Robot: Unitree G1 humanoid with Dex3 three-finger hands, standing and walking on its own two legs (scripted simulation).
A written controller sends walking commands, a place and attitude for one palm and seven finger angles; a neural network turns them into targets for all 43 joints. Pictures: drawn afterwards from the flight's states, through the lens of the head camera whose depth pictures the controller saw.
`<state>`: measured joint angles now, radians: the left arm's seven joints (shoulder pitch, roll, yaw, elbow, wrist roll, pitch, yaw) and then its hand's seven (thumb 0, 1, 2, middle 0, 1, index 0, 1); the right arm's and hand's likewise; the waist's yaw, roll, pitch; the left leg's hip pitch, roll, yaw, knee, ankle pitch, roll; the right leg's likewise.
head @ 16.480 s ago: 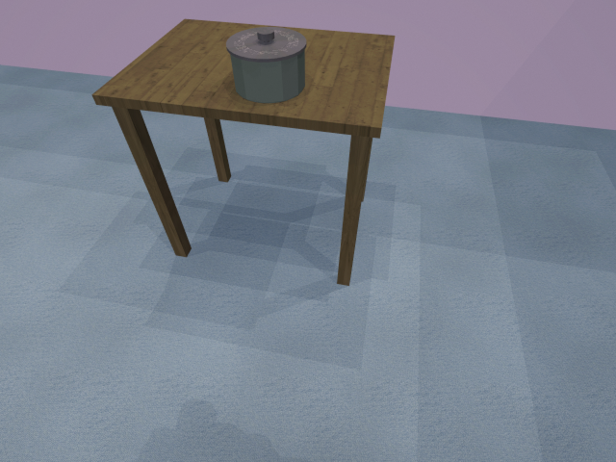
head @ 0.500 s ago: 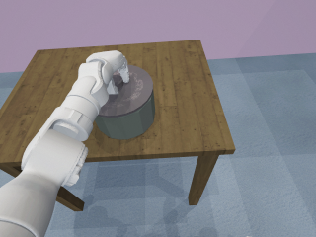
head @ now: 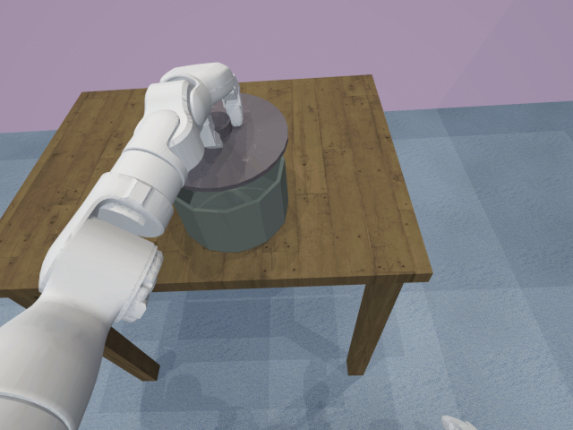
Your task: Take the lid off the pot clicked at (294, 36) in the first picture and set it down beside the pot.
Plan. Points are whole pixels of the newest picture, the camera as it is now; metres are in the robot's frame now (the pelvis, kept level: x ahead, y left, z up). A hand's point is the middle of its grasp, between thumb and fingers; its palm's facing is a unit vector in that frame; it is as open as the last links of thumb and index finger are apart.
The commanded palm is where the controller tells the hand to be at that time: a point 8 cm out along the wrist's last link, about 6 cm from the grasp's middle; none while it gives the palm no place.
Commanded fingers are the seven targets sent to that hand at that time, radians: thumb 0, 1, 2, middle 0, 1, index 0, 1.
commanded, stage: lift the lid straight up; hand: left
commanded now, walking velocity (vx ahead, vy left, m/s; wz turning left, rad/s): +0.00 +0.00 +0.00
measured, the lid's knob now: (216, 125) +0.51 +0.08 +0.16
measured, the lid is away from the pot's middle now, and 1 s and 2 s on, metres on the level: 0.01 0.01 0.11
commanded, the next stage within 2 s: move the lid sideways beside the pot in 1.18 s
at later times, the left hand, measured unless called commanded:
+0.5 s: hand (192, 100) +0.47 +0.10 +0.23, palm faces -0.25 -0.05 -0.97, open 7.3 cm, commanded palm +0.46 +0.10 +0.29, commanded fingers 0.00 0.73 0.87 -0.93 -1.05 -0.89 -1.02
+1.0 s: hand (185, 66) +0.48 +0.10 +0.27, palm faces -0.20 -0.05 -0.98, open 7.3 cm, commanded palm +0.47 +0.10 +0.33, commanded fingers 0.00 0.73 0.87 -0.93 -1.05 -0.89 -1.02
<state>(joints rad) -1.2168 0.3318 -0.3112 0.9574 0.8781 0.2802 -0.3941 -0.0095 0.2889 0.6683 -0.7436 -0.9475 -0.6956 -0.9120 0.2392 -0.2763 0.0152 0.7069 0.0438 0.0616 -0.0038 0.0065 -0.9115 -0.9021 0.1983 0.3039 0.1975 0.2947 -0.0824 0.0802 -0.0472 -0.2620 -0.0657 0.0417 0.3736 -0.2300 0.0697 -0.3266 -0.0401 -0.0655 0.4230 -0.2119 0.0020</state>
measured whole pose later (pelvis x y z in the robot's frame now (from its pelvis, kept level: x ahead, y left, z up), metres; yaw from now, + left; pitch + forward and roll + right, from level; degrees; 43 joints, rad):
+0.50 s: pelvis -0.01 +0.00 +0.00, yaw +0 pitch +5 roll +1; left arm -1.34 0.36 -0.32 1.02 0.89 0.30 -0.44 -0.02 0.29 0.67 -0.75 -0.95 -0.70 -0.91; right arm 0.24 -0.28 0.03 0.71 0.05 0.02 -0.02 0.01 -0.91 -0.90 0.20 0.30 0.20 0.29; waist -0.08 0.06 -0.04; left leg -0.25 -0.07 0.04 0.36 -0.21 0.07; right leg -0.32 -0.05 -0.07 0.42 -0.19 0.00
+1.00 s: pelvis -0.01 +0.00 +0.00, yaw +0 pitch +6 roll +0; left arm -1.43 0.39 -0.32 1.01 0.90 0.32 -0.48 -0.02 0.29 0.67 -0.75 -0.95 -0.70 -0.91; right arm 0.26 -0.28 0.03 0.71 0.04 0.01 -0.01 0.01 -0.91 -0.90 0.20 0.30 0.20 0.29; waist -0.08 0.07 -0.05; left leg -0.26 -0.07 0.04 0.35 -0.21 0.07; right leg -0.32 -0.05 -0.06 0.40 -0.19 0.01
